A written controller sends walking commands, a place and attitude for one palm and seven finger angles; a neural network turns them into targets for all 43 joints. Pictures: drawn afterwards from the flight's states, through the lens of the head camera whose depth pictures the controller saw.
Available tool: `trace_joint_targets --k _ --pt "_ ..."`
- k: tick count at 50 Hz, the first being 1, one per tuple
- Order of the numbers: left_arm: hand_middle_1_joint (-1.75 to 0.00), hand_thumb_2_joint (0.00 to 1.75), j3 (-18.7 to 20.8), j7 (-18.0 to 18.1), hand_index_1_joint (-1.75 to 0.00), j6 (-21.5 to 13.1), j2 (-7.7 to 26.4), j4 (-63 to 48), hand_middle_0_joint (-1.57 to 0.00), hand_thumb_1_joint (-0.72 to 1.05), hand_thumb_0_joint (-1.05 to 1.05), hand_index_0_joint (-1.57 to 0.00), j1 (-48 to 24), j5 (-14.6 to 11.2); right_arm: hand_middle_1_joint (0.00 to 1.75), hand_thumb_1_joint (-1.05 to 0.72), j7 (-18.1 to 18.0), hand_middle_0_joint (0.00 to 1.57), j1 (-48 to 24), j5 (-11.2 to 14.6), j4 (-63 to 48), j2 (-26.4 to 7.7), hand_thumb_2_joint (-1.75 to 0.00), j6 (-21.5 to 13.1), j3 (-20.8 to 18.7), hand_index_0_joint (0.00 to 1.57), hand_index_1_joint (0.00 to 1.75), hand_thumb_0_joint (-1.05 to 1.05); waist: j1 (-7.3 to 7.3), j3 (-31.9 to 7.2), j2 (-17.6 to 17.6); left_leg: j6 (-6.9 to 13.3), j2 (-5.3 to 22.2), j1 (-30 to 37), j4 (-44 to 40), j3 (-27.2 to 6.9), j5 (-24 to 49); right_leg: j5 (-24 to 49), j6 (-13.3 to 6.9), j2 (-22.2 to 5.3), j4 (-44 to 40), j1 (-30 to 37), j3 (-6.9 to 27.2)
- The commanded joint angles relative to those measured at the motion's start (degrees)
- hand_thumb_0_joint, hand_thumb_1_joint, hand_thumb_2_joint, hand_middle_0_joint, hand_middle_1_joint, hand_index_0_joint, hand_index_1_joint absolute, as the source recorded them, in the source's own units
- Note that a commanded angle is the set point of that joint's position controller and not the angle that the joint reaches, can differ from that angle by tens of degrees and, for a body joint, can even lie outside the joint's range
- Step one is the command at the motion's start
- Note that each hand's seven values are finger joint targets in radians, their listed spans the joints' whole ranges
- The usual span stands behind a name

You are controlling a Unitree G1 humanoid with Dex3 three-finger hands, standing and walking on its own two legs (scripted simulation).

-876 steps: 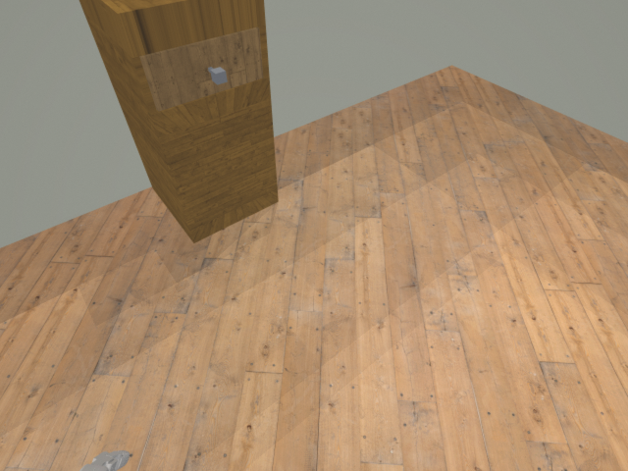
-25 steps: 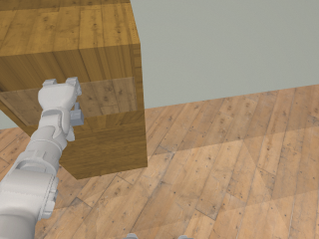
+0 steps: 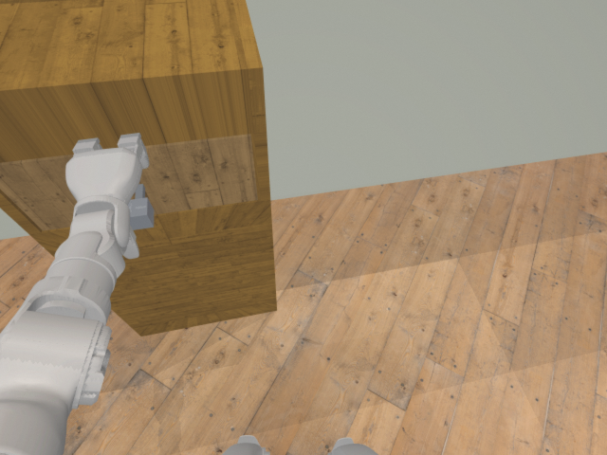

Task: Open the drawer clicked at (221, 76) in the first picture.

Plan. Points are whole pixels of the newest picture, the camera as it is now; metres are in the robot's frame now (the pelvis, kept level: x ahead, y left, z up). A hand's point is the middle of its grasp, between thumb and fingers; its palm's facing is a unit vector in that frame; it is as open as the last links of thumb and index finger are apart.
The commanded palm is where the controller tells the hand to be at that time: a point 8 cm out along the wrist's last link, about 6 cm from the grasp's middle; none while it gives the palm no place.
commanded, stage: lower the fingers behind the handle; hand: left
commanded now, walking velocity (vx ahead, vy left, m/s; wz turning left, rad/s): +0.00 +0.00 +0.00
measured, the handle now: (139, 204) +0.51 +0.25 -0.03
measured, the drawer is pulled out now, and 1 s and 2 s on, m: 0.00 0.00 0.00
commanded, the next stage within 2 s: lift the fingers back up to retry in 1.24 s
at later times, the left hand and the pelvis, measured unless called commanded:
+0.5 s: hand (116, 218) +0.47 +0.27 -0.01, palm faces +0.03 +0.00 -1.00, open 13.7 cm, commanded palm +0.46 +0.24 +0.03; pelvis -0.01 +0.01 -0.03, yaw +0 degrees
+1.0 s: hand (119, 222) +0.47 +0.27 -0.02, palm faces -0.01 +0.01 -1.00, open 13.8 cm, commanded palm +0.47 +0.24 +0.01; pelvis -0.03 +0.01 -0.05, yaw +0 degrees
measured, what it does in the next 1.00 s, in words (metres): stands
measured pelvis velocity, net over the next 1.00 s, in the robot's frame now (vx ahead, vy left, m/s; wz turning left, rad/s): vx -0.03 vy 0.01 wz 0.00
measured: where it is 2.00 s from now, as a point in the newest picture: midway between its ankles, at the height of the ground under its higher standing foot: outside the picture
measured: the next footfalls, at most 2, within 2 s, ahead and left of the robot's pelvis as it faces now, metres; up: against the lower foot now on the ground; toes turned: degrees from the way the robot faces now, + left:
none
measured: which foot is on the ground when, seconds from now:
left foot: down 0.00-1.00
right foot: down 0.00-1.00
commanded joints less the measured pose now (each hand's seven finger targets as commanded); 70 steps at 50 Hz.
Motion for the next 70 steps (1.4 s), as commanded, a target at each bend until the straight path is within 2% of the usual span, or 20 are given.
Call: trace_joint_targets --k 1,5,10,14,18,19,21,23,26,29,32,36,38,43,51,54,60,63,68,70 --pt "-1.20 0.30 3.26 -1.38 -1.20 2.60 15.72 -2.53 -0.30 -0.50 0.00 -0.30 -18.91 0.04 0.30 -0.90 -0.66 0.20 6.05 0.08 -4.04 -9.50 -0.90 -0.95 -3.10 0.20 0.30 0.00 -1.35 -13.08 -2.26 1.68 0.08 8.22 -4.91 2.56 3.21 3.42 -0.26 -1.26 -7.67 5.72 -0.64" --pt "-1.20 0.30 2.87 -1.56 -1.20 2.48 15.53 -1.52 -0.30 -0.50 0.00 -0.30 -19.14 0.33 0.30 -0.90 -0.75 0.20 6.16 -0.03 -4.44 -9.66 -0.90 -1.20 -3.01 0.20 0.30 0.00 -1.77 -13.07 -2.81 1.73 0.12 6.60 -3.77 2.53 2.00 2.26 -0.16 -1.28 -6.65 3.86 -0.69" --pt "-1.20 0.30 3.20 -1.43 -1.20 2.66 15.33 -1.38 -0.30 -0.50 0.00 -0.30 -16.64 0.42 0.30 -0.90 -0.51 0.20 6.24 -0.11 -4.94 -9.57 -0.90 -1.06 -2.99 0.20 0.30 0.00 -0.82 -14.61 -2.66 1.55 0.18 6.02 -2.77 2.44 1.84 1.78 -0.38 -1.14 -5.30 3.04 -1.04" --pt "-1.20 0.30 2.36 -1.64 -1.20 1.34 13.91 -4.40 -0.30 -0.50 0.00 -0.30 -19.94 -0.23 0.30 -0.90 -0.62 0.20 6.10 -0.27 -5.24 -9.34 -0.90 -1.80 -3.12 0.20 0.30 0.00 -1.93 -14.80 -2.54 1.73 0.46 5.06 -1.39 2.00 0.42 0.71 -0.32 -1.14 -4.39 0.97 -0.96" --pt "-1.20 0.30 5.88 0.15 -1.20 -6.50 19.40 -18.21 -0.30 -0.50 0.00 -0.30 -29.78 1.41 0.30 -0.90 -1.33 0.20 6.52 -1.23 -4.46 -9.31 -0.90 -3.55 -4.02 0.20 0.30 0.00 -1.91 -25.96 5.60 1.47 1.13 10.80 1.74 0.19 2.67 1.30 -0.66 -0.98 -0.29 -2.91 -0.62" --pt "-1.20 0.30 5.74 1.47 -1.20 -6.83 18.06 -17.45 -0.30 -0.50 0.00 -0.30 -28.64 1.95 0.30 -0.90 -1.16 0.20 7.01 -1.68 -3.42 -9.28 -0.90 -3.64 -4.55 0.20 0.30 0.00 -2.23 -27.26 5.93 1.18 1.25 12.83 2.25 -0.61 4.69 1.82 -0.94 -0.66 0.66 -4.88 -1.56" --pt "-1.20 0.30 3.29 3.32 -1.20 -4.94 12.68 -10.63 -0.30 -0.50 0.00 -0.30 -22.54 2.93 0.30 -0.90 -0.50 0.20 7.28 -1.83 -1.97 -8.89 -0.90 -3.73 -4.49 0.20 0.30 0.00 -2.52 -21.73 5.48 0.57 1.78 12.36 2.67 -1.27 5.05 1.03 -1.09 -0.26 1.16 -9.71 -2.88" --pt "-1.20 0.30 2.70 4.39 -1.20 -2.89 10.56 -8.57 -0.30 -0.50 0.00 -0.30 -20.68 1.84 0.30 -0.90 0.36 0.20 7.39 -2.10 -1.71 -9.10 -0.90 -3.65 -4.49 0.20 0.30 0.00 -1.99 -20.96 5.86 0.03 1.87 12.38 2.53 -1.63 5.95 1.28 -1.28 -0.05 1.46 -10.58 -3.44" --pt "-1.20 0.30 1.12 5.12 -1.20 0.27 8.28 -8.84 -0.30 -0.50 0.00 -0.30 -24.06 0.54 0.30 -0.90 1.17 0.20 7.82 -2.20 -0.87 -9.40 -0.90 -3.15 -4.88 0.20 0.30 0.00 -3.04 -23.05 6.22 -0.38 2.22 15.65 2.51 -2.25 9.18 2.95 -1.21 0.04 1.57 -10.99 -3.94" --pt "-1.20 0.30 1.24 4.84 -1.20 4.19 9.17 -4.97 -0.30 -0.50 0.00 -0.30 -25.24 0.27 0.30 -0.90 1.17 0.20 7.90 -2.00 -0.15 -9.83 -0.90 -2.42 -4.39 0.20 0.30 0.00 -3.92 -20.35 3.34 -0.12 2.06 13.50 1.67 -2.33 7.57 2.56 -1.06 -0.02 0.89 -10.33 -4.10" --pt "-1.20 0.30 -2.42 3.46 -1.20 6.68 5.85 -1.98 -0.30 -0.50 0.00 -0.30 -25.55 0.76 0.30 -0.90 1.20 0.20 7.73 -1.65 -0.43 -9.71 -0.90 -2.16 -4.03 0.20 0.30 0.00 -4.81 -16.88 2.25 0.20 1.75 11.95 0.92 -2.22 4.02 0.85 -0.98 -0.14 0.07 -11.17 -4.19" --pt "-1.20 0.30 -1.99 1.05 -1.20 7.01 7.64 0.34 -0.30 -0.50 0.00 -0.30 -24.56 1.51 0.30 -0.90 0.58 0.20 7.42 -1.55 -1.04 -9.73 -0.90 -1.89 -3.30 0.20 0.30 0.00 -5.05 -15.69 0.10 0.88 1.40 8.18 1.83 -1.26 2.21 0.42 -0.87 -0.38 0.20 -9.88 -3.53" --pt "-1.20 0.30 -3.11 -0.11 -1.20 6.12 6.22 0.39 -0.30 -0.50 0.00 -0.30 -23.70 1.63 0.30 -0.90 0.47 0.20 7.06 -1.59 -1.77 -9.34 -0.90 -2.07 -3.10 0.20 0.30 0.00 -4.79 -14.17 0.70 1.00 1.17 6.34 2.20 -0.84 0.24 -0.82 -0.96 -0.41 0.43 -10.31 -3.42" --pt "-1.20 0.30 -2.23 -1.91 -1.20 3.30 8.05 0.73 -0.30 -0.50 0.00 -0.30 -22.01 1.24 0.30 -0.90 -0.11 0.20 6.27 -1.39 -3.23 -9.23 -0.90 -2.86 -2.49 0.20 0.30 0.00 -4.69 -12.26 -0.37 1.40 1.04 0.65 4.02 -0.57 -4.70 -4.06 -0.95 -0.79 2.00 -11.95 -2.89" --pt "-1.20 0.30 -0.96 -1.49 -1.20 2.53 11.54 -1.23 -0.30 -0.50 0.00 -0.30 -26.32 0.77 0.30 -0.90 -0.52 0.20 6.65 -1.01 -3.64 -9.78 -0.90 -3.98 -2.32 0.20 0.30 0.00 -5.32 -15.85 1.39 1.42 1.18 -1.00 5.94 -1.09 -8.11 -6.32 -0.57 -1.05 4.26 -14.74 -2.72" --pt "-1.20 0.30 -0.44 -1.12 -1.20 2.23 12.43 -3.36 -0.30 -0.50 0.00 -0.30 -28.31 0.81 0.30 -0.90 -0.38 0.20 7.29 -1.20 -3.23 -9.95 -0.90 -4.36 -2.56 0.20 0.30 0.00 -5.14 -20.69 3.62 1.19 1.26 1.55 6.41 -1.70 -6.36 -5.20 -0.71 -0.94 5.23 -14.66 -2.96" --pt "-1.20 0.30 0.45 -1.46 -1.20 4.28 13.89 -2.30 -0.30 -0.50 0.00 -0.30 -27.34 0.15 0.30 -0.90 -0.56 0.20 7.60 -0.87 -2.78 -10.12 -0.90 -4.35 -2.13 0.20 0.30 0.00 -4.85 -19.84 2.28 1.40 1.23 0.35 5.68 -1.09 -7.58 -5.92 -0.32 -0.84 3.92 -12.80 -2.84" --pt "-1.20 0.30 -1.43 -2.48 -1.20 4.50 12.64 -1.53 -0.30 -0.50 0.00 -0.30 -28.21 -0.22 0.30 -0.90 -0.85 0.20 7.53 -0.62 -2.65 -9.85 -0.90 -4.53 -1.77 0.20 0.30 0.00 -5.68 -17.18 1.92 1.63 0.98 -1.54 5.44 -0.69 -9.89 -7.47 -0.17 -0.89 3.02 -12.82 -2.56" --pt "-1.20 0.30 1.91 -3.69 -1.20 3.12 18.46 -1.51 -0.30 -0.50 0.00 -0.30 -27.83 -0.28 0.30 -0.90 -1.56 0.20 7.61 -0.39 -2.97 -10.20 -0.90 -4.84 -1.14 0.20 0.30 0.00 -4.86 -16.27 0.19 1.93 0.86 -5.09 5.66 0.06 -10.70 -8.93 -0.05 -1.06 2.60 -10.33 -1.76" --pt "-1.20 0.30 1.81 -3.66 -1.20 2.25 18.31 -4.46 -0.30 -0.50 0.00 -0.30 -29.07 -0.25 0.30 -0.90 -1.65 0.20 7.94 -0.43 -3.36 -10.09 -0.90 -4.91 -1.44 0.20 0.30 0.00 -4.41 -18.72 2.74 1.70 0.88 -1.49 4.53 -0.26 -9.75 -7.79 -0.23 -0.99 2.47 -9.89 -2.03"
